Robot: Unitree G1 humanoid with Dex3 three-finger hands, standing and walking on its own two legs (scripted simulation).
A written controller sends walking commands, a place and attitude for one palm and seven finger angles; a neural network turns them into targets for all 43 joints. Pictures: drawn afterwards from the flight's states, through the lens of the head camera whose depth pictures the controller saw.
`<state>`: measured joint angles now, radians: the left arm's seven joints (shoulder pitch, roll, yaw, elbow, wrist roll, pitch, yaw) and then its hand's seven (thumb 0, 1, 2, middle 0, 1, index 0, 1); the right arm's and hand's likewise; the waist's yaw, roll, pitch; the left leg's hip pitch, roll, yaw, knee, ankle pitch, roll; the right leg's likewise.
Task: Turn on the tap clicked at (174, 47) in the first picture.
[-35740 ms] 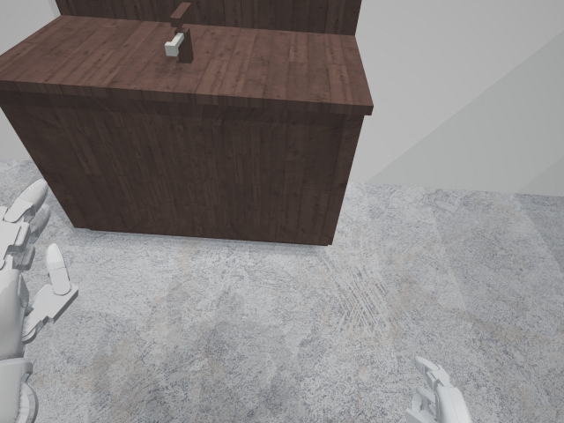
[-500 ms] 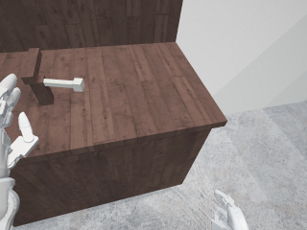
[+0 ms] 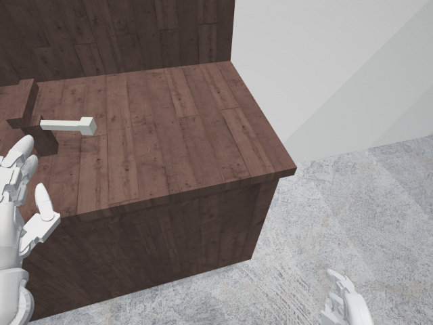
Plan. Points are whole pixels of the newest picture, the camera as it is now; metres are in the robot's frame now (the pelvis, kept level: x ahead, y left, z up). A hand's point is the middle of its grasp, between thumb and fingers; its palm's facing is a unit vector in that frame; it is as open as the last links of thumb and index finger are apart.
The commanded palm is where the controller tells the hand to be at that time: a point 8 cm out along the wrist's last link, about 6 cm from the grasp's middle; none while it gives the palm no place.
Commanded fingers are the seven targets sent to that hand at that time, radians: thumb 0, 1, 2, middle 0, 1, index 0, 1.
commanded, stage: come to a stop and stand still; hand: left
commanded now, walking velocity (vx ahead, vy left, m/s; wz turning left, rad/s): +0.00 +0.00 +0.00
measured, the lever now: (87, 126) +0.47 +0.34 +0.08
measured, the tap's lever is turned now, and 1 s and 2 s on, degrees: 74 74 74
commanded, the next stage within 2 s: look again from close up in 0.18 s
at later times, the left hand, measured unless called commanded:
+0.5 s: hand (50, 202) +0.24 +0.27 +0.15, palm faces +0.38 -0.85 -0.37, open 7.4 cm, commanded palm +0.17 +0.30 +0.17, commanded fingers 0.00 0.90 0.90 -0.20 -0.30 -0.20 -0.30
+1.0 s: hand (41, 208) +0.23 +0.28 +0.15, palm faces +0.39 -0.86 -0.32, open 7.4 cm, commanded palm +0.17 +0.31 +0.17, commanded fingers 0.00 0.90 0.90 -0.20 -0.30 -0.20 -0.30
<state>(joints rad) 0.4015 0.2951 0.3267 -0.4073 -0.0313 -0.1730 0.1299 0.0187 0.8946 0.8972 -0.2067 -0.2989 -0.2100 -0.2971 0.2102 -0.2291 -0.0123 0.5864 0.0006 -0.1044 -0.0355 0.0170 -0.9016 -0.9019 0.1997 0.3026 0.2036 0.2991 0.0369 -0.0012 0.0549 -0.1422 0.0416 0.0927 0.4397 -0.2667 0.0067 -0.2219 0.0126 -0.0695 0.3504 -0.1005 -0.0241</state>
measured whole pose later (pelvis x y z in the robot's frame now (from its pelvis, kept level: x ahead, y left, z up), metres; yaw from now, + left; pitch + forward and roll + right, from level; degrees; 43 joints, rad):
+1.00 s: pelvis +0.01 +0.03 +0.00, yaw +0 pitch -3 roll -1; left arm 0.39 0.34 0.34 -0.43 -0.03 -0.21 0.11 0.02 0.89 0.90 -0.21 -0.30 -0.21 -0.30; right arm 0.19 -0.18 0.02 0.55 0.01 -0.14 -0.01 0.02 -0.90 -0.90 0.20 0.30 0.21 0.30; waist 0.02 -0.05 0.08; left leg -0.14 0.00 0.10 0.48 -0.31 0.04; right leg -0.23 -0.03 -0.05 0.43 -0.15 0.02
